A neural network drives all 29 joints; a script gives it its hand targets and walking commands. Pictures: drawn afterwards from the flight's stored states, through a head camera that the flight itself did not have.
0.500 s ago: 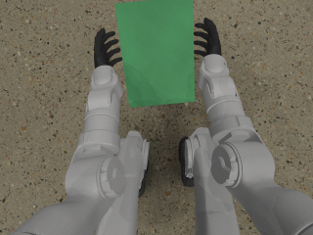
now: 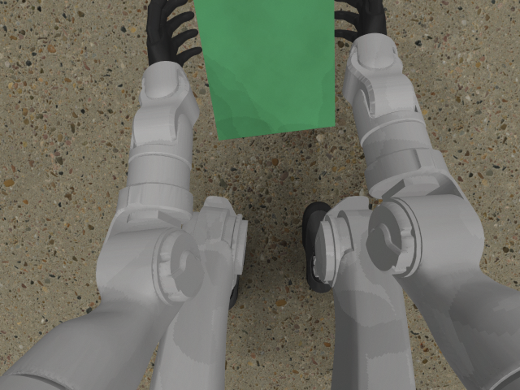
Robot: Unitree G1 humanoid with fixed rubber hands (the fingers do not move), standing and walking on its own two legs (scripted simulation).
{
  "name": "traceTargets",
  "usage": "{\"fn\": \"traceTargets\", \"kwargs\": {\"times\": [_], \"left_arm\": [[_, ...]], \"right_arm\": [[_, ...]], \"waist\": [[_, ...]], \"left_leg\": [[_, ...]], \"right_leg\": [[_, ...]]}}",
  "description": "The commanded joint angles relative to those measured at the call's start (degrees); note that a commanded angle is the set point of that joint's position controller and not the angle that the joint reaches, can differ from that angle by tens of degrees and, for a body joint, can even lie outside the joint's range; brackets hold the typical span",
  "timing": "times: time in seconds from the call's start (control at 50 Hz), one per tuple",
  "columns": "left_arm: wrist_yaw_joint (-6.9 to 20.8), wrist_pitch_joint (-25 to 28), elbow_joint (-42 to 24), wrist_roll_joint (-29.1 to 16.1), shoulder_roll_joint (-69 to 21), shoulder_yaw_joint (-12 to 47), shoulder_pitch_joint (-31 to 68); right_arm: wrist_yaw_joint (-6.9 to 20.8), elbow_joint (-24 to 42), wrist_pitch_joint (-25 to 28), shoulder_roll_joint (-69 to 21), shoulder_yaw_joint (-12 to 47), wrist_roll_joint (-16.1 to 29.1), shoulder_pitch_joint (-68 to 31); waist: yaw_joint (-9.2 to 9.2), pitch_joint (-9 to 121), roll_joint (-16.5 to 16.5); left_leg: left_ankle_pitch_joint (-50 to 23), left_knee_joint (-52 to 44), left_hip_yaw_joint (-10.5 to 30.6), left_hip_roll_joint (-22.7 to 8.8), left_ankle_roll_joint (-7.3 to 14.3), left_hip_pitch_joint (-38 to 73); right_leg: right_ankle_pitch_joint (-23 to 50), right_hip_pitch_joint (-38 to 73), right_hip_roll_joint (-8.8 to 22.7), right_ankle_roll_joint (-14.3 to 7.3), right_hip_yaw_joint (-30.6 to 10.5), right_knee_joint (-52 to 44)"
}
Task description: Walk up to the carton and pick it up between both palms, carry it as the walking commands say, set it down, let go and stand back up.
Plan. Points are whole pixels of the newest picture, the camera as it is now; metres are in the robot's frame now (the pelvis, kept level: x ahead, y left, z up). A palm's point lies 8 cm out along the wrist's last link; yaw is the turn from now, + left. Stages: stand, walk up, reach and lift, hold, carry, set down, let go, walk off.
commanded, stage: set down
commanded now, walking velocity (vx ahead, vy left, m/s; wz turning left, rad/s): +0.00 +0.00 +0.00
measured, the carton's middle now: (264, 43) +0.55 +0.00 -0.23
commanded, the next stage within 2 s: none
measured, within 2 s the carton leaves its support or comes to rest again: neither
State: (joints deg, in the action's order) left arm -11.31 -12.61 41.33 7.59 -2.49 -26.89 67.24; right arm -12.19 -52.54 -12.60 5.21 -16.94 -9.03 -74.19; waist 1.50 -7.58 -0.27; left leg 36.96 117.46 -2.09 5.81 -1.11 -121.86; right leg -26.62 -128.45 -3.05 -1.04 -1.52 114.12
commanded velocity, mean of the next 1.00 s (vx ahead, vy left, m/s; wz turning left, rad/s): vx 0.00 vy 0.00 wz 0.00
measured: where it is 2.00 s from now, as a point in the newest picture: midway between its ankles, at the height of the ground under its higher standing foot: (272, 271)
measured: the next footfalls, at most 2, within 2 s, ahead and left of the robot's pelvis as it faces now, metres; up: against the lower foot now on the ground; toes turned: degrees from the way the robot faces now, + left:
none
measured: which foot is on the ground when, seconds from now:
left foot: down 0.00-1.00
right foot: down 0.00-1.00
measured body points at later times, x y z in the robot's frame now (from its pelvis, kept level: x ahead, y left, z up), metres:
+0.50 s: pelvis +0.00 +0.00 -0.05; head +0.36 -0.01 +0.22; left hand +0.53 +0.13 -0.21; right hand +0.56 -0.13 -0.21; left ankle +0.09 +0.11 -0.38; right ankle +0.13 -0.11 -0.38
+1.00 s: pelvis +0.00 +0.00 -0.05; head +0.36 -0.01 +0.21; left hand +0.54 +0.14 -0.22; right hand +0.57 -0.13 -0.21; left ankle +0.09 +0.11 -0.38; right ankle +0.13 -0.11 -0.38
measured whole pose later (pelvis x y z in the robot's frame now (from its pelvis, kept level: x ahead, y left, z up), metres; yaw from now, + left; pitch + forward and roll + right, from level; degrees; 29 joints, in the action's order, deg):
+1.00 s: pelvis +0.00 +0.00 -0.05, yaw +1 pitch +37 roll +2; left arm -6.0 -11.5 47.9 5.9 2.5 -26.4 76.2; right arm -3.8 -61.7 -10.4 12.1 -19.2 -8.2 -84.7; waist 0.9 -17.6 0.0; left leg 39.4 128.7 -2.3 8.0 -1.0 -126.7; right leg -29.4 -132.7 -1.4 -0.9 -0.8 125.1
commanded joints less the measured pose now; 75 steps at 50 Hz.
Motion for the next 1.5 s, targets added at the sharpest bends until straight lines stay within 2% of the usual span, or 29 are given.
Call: {"fn": "traceTargets", "kwargs": {"times": [0.0,0.24,0.34,0.4,0.46,0.7,0.88,1.48], "left_arm": [[16.54,1.5,-0.95,-6.41,-49.6,29.91,40.11],[17.05,2.16,-0.54,-8.94,-46.71,30.5,43.93],[17.25,2.49,-0.37,-9.5,-44.96,30.13,45.94],[17.69,2.12,1.5,-8.55,-45.34,29.56,45.05],[18.09,1.99,1.83,-8.85,-46.72,29.77,45.38],[18.65,1.33,5.5,-7.51,-46.62,26.72,43.61],[19.54,1.13,7.35,-6.01,-44.9,24.6,40.58],[20.46,0.98,13.24,-0.91,-38.05,18.95,30.17]], "right_arm": [[15.03,0.98,2.11,-55.73,22.95,6.25,-31.72],[15.7,-0.31,3.25,-52.71,24.37,9.8,-35.74],[16.38,-2.98,3.5,-52.33,23.16,10.81,-36.09],[17.27,-4.76,3.33,-51.46,21.25,10.11,-34.99],[18.12,-5.84,3.21,-50.94,19.99,9.48,-33.84],[21.25,-9.15,2.44,-48.75,15.84,7.29,-31.79],[22.22,-11.46,1.99,-47.25,13.11,4.71,-27.95],[22.4,-16.12,2.19,-39.99,7.98,-0.27,-20.48]], "waist": [[1.93,67.6,-4.25],[1.91,64.9,-4.18],[1.9,62.32,-3.62],[1.46,57.82,-0.91],[0.03,56.14,0.75],[-1.76,47.81,0.96],[-1.83,43.15,0.65],[-1.03,35.05,0.97]], "left_leg": [[-17.42,-10.6,-0.42,5.44,-0.68,19.31],[-19.24,-5.26,-0.41,4.93,-0.63,18.36],[-19.19,-3.48,-0.27,4.53,-0.44,17.81],[-18.61,-3.03,-0.3,4.52,-0.53,16.8],[-19.07,-2.61,-0.1,4.67,-0.66,17.01],[-16.23,-2.39,0.84,4.85,0.2,15.36],[-15.15,-2.26,0.75,4.82,0.25,11.66],[-14.82,-2.63,1.13,4.3,-0.18,7.27]], "right_leg": [[16.84,49.53,-6.48,0.55,0.89,-3.53],[18.11,46.79,-6.07,0.39,0.96,2.14],[17.7,44.09,-5.93,0.12,0.96,4.22],[16.59,41.12,-5.88,-0.34,0.88,4.75],[16.47,39.42,-5.71,-0.82,1.19,5.38],[11.78,32.03,-4.67,-1.45,2.07,6.04],[12.0,31.0,-4.47,-1.72,1.6,5.77],[12.71,28.58,-3.8,-1.42,0.65,5.37]]}}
